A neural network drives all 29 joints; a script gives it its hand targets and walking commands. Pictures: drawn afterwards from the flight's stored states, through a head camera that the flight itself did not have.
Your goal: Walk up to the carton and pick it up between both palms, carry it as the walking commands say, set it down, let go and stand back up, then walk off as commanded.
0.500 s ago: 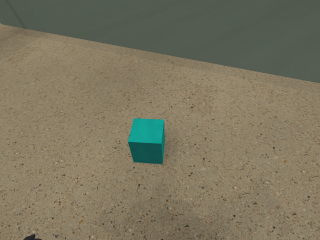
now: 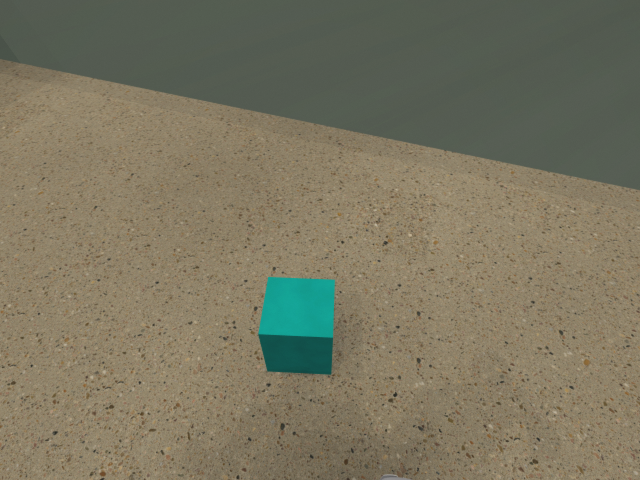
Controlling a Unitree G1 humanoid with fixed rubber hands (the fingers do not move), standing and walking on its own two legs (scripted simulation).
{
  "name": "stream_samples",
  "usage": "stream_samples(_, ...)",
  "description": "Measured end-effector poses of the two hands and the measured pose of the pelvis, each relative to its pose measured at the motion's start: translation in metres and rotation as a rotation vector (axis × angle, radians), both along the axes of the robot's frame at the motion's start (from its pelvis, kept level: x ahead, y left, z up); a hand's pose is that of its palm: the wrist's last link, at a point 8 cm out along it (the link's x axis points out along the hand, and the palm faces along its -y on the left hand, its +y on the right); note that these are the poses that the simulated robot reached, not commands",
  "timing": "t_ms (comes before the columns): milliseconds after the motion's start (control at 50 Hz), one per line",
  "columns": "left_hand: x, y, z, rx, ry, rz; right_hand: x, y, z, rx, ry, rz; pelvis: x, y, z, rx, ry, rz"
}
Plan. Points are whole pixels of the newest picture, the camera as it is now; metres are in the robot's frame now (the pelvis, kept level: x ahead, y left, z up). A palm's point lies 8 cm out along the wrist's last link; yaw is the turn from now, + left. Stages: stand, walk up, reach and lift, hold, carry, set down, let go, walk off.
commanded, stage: walk up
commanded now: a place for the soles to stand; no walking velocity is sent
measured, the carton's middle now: (300, 326) +0.69 +0.03 -0.63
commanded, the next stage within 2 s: none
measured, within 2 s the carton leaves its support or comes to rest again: neither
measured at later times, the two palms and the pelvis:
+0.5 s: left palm (35, 464) +0.21 +0.38 -0.10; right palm (540, 403) +0.23 -0.30 -0.07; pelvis +0.14 +0.05 -0.01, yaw -2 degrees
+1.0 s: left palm (83, 372) +0.32 +0.34 -0.08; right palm (519, 374) +0.28 -0.30 -0.08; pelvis +0.18 +0.03 +0.01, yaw -3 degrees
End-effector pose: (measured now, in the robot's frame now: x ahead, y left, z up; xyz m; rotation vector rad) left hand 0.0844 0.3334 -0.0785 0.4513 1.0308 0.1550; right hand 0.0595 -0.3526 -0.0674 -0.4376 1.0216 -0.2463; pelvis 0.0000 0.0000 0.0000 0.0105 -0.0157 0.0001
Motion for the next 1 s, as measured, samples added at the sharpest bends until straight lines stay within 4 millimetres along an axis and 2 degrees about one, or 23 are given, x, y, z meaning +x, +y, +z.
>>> stream_samples(60, 0.033, 0.004, 0.005, 0.039, -0.054, -0.009, 0.016, -0.002, -0.016, 0.015, 0.018, -0.005, 0.022, -0.004, -0.009, -0.011, -0.001, 0.001)
stream_samples(100, 0.045, 0.010, 0.011, 0.057, -0.083, 0.007, 0.035, 0.007, -0.022, 0.032, 0.025, 0.007, 0.034, -0.002, -0.009, -0.017, -0.003, 0.004)
stream_samples(220, 0.055, 0.039, 0.028, 0.094, -0.068, 0.063, 0.111, 0.038, -0.016, 0.068, -0.016, 0.089, 0.070, 0.013, 0.000, -0.018, -0.002, 0.010)
stream_samples(280, 0.059, 0.058, 0.023, 0.094, -0.027, 0.078, 0.146, 0.051, -0.009, 0.053, -0.051, 0.109, 0.088, 0.027, -0.001, -0.011, -0.004, 0.005)
stream_samples(340, 0.072, 0.070, 0.003, 0.085, 0.011, 0.083, 0.169, 0.057, -0.011, 0.005, -0.084, 0.104, 0.106, 0.042, -0.013, -0.004, -0.009, -0.007)
stream_samples(400, 0.092, 0.065, -0.012, 0.057, 0.046, 0.076, 0.174, 0.059, -0.006, -0.015, -0.087, 0.060, 0.119, 0.047, -0.013, -0.001, -0.013, -0.020)
stream_samples(480, 0.121, 0.051, -0.023, 0.013, 0.068, 0.040, 0.171, 0.054, -0.001, -0.038, -0.055, 0.015, 0.135, 0.047, -0.009, -0.007, -0.011, -0.035)
stream_samples(580, 0.148, 0.038, -0.031, 0.005, 0.069, 0.030, 0.176, 0.047, -0.016, -0.028, -0.018, -0.017, 0.148, 0.041, -0.016, -0.012, -0.014, -0.046)
stream_samples(680, 0.183, 0.027, -0.025, -0.016, 0.037, 0.023, 0.186, 0.060, -0.028, 0.027, 0.006, -0.045, 0.160, 0.040, -0.010, 0.005, -0.012, -0.050)
stream_samples(800, 0.221, 0.020, -0.011, -0.026, -0.016, 0.022, 0.202, 0.065, -0.029, 0.054, 0.012, -0.049, 0.170, 0.037, -0.002, 0.002, -0.011, -0.053)
stream_samples(900, 0.235, 0.015, -0.003, -0.028, -0.018, 0.023, 0.214, 0.061, -0.022, 0.058, 0.009, -0.063, 0.175, 0.035, 0.005, 0.003, -0.014, -0.057)
stream_samples(1000, 0.239, 0.010, 0.001, -0.038, 0.001, 0.029, 0.218, 0.057, -0.016, 0.058, 0.022, -0.074, 0.179, 0.033, 0.013, 0.001, -0.014, -0.061)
